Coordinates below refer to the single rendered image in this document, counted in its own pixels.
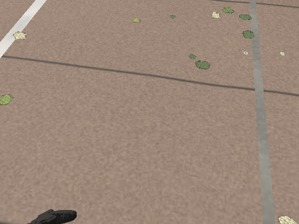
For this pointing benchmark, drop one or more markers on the left robot hand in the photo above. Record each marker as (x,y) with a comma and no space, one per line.
(55,217)

